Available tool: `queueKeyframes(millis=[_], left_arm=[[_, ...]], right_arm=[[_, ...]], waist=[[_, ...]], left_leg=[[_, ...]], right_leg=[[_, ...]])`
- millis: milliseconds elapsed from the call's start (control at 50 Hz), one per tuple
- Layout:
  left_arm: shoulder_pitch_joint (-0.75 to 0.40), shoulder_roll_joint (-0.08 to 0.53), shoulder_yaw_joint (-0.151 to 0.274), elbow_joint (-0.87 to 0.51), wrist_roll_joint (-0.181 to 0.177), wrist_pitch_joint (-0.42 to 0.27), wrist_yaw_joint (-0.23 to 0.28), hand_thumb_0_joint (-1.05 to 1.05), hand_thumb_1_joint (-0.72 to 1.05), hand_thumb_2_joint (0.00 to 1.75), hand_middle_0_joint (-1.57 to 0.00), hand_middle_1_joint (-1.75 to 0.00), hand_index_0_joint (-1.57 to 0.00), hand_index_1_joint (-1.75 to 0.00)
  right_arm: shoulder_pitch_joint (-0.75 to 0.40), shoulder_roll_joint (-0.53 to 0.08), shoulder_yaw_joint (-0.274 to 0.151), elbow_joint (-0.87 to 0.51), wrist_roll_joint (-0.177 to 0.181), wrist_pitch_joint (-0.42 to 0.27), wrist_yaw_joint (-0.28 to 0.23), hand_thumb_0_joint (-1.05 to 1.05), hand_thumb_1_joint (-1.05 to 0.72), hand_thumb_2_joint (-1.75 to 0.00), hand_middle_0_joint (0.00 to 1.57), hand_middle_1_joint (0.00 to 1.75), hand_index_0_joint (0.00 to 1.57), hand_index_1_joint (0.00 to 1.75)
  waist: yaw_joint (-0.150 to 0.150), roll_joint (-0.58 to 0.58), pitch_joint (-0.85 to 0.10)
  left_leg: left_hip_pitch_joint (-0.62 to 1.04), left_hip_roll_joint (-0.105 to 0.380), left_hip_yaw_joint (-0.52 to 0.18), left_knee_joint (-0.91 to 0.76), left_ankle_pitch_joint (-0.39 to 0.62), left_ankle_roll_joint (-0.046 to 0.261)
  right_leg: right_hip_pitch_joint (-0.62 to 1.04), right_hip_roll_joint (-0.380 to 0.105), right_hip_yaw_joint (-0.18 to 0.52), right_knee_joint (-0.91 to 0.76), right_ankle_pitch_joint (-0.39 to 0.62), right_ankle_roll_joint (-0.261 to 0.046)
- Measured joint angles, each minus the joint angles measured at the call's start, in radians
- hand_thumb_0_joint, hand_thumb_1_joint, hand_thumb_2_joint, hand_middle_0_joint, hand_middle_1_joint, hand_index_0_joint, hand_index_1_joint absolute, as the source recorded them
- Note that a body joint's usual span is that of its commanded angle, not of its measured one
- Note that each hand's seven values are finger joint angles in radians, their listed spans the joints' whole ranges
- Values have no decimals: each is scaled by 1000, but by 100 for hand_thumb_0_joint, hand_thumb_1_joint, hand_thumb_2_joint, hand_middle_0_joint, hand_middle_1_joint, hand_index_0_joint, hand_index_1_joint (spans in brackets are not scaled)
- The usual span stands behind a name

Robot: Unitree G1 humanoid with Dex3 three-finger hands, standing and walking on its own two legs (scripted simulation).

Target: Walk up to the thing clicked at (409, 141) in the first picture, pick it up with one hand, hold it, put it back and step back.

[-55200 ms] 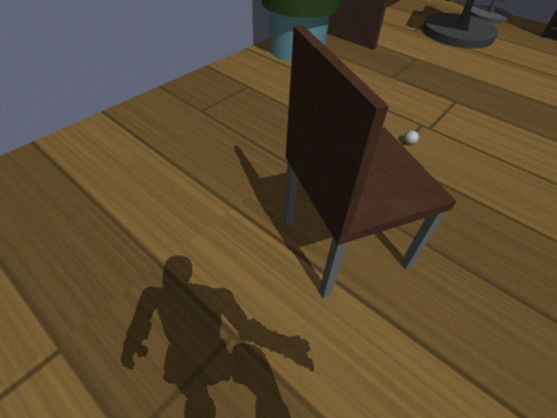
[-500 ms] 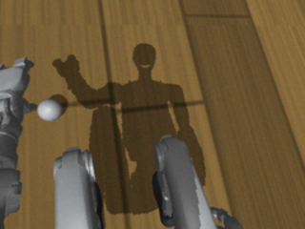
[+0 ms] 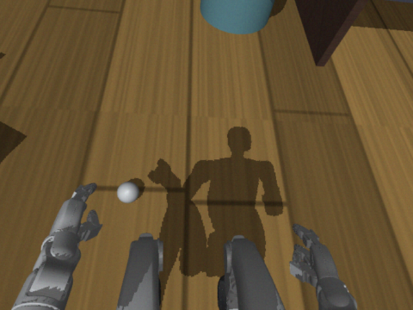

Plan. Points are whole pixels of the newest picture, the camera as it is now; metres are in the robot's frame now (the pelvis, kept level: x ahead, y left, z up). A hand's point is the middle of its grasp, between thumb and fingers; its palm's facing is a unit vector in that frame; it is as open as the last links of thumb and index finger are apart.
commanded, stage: home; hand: left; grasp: from above
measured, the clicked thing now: (128, 192) +0.50 +0.24 -0.52
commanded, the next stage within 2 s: none
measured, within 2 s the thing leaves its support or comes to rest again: neither
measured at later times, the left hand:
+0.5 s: hand (65, 236) +0.23 +0.19 +0.09, palm faces +0.11 -0.97 -0.21, open 7.4 cm
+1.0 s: hand (59, 251) +0.22 +0.19 +0.10, palm faces +0.10 -0.97 -0.20, open 7.4 cm
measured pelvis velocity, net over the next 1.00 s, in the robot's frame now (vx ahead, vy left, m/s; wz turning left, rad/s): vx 0.07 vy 0.00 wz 0.06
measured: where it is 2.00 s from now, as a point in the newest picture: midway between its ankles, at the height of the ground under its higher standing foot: outside the picture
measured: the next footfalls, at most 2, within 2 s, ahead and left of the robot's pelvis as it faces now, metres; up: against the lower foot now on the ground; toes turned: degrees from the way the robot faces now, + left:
none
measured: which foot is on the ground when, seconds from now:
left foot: down 0.00-1.00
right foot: down 0.00-1.00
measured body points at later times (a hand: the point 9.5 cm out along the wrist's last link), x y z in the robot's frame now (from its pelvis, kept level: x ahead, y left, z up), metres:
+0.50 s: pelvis +0.07 +0.00 +0.14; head +0.10 +0.01 +0.59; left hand +0.23 +0.24 +0.11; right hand +0.23 -0.24 +0.07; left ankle +0.08 +0.13 -0.53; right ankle +0.07 -0.14 -0.53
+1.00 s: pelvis +0.07 +0.00 +0.15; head +0.08 +0.01 +0.60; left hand +0.21 +0.24 +0.12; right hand +0.24 -0.23 +0.09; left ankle +0.08 +0.13 -0.53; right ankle +0.07 -0.14 -0.53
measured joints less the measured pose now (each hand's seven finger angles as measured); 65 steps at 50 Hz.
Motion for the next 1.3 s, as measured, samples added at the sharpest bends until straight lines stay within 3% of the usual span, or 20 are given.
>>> queueKeyframes(millis=[80,180,260,360,580,860,1300], left_arm=[[83,-29,6,-63,-97,51,7,1,89,90,-21,-30,-21,-30],[191,-67,21,-147,-186,114,16,1,90,90,-21,-30,-21,-30],[283,-98,36,-218,-242,152,19,1,90,90,-20,-30,-20,-30],[398,-124,41,-308,-280,182,13,1,90,90,-20,-30,-20,-30],[554,-134,24,-439,-276,199,-22,1,90,90,-20,-30,-20,-30],[524,-134,16,-405,-258,193,-45,1,90,90,-20,-30,-20,-30],[525,-129,15,-412,-262,195,-42,1,90,90,-20,-30,-20,-30]], right_arm=[[25,18,18,-12,4,-23,-24,1,-91,-90,20,29,20,30],[85,31,38,-19,11,-45,-61,1,-91,-90,20,29,20,30],[140,34,46,-20,13,-63,-97,1,-91,-90,20,30,20,30],[199,29,40,-30,8,-86,-133,1,-91,-90,20,29,20,30],[226,14,18,-54,-12,-131,-160,1,-91,-90,20,29,20,30],[187,16,25,-52,-31,-164,-147,1,-91,-90,20,29,20,30],[217,17,26,-25,-28,-171,-154,1,-91,-90,20,29,20,30]], waist=[[-4,6,3],[-10,12,6],[-15,15,7],[-18,20,7],[4,29,-2],[23,11,32],[19,18,37]], left_leg=[[130,2,6,-103,13,0],[295,3,12,-242,34,-2],[427,4,16,-354,51,-1],[581,6,23,-482,73,2],[776,3,36,-625,96,8],[807,-3,32,-631,104,6],[800,0,39,-628,113,7]], right_leg=[[129,-1,-1,-104,15,-1],[295,-3,-5,-247,39,-3],[429,-4,-8,-364,59,-4],[585,-3,-9,-501,88,-4],[783,-8,-5,-654,117,2],[814,-13,-9,-653,120,1],[802,-10,0,-648,131,2]])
